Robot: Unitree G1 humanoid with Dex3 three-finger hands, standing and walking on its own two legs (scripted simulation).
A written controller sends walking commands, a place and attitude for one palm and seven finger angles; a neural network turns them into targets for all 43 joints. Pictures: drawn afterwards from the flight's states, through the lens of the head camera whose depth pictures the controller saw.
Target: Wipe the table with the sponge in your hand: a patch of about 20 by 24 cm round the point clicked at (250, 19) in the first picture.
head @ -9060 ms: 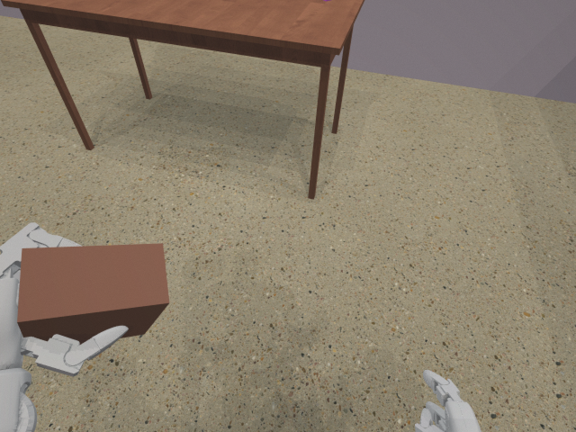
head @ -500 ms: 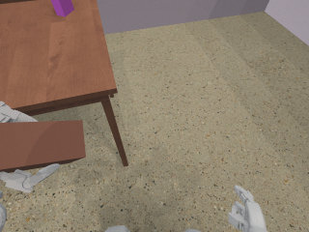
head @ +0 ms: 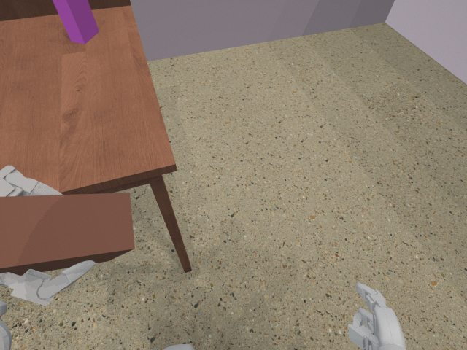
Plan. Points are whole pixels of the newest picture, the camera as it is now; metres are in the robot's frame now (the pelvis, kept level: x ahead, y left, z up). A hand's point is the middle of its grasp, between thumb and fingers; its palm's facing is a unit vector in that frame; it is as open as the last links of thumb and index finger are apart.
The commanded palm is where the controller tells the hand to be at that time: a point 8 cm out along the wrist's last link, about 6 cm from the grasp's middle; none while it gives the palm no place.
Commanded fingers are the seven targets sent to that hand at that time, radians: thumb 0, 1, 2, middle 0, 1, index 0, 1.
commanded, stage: come to a stop and stand still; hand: left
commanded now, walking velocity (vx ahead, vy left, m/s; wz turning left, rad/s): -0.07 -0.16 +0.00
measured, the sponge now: (83, 234) +0.23 +0.20 +0.15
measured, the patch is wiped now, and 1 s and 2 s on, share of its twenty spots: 0.00 0.00 0.00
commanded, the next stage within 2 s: look again from close up in 0.92 s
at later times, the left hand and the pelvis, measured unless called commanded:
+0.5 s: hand (62, 271) +0.18 +0.19 +0.17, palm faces +0.33 -0.84 -0.43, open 10.4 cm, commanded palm +0.13 +0.24 +0.19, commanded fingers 0.00 0.10 1.30 -1.20 -1.60 -1.20 -1.60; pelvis -0.04 -0.03 +0.01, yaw -1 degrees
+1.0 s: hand (44, 311) +0.14 +0.20 +0.17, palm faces +0.36 -0.84 -0.40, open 10.4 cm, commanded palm +0.10 +0.24 +0.19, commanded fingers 0.00 0.10 1.30 -1.20 -1.60 -1.20 -1.60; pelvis -0.07 -0.03 +0.01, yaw -2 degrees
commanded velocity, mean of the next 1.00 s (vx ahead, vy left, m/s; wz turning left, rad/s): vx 0.00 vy -0.02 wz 0.00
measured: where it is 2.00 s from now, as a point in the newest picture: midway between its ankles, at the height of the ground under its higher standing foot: outside the picture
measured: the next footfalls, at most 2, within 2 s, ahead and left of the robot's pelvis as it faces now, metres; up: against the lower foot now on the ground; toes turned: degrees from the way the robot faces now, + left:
right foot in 0.30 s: +0.01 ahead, -0.11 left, +0.00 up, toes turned -8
left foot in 0.56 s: +0.00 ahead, +0.09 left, +0.00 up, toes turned +0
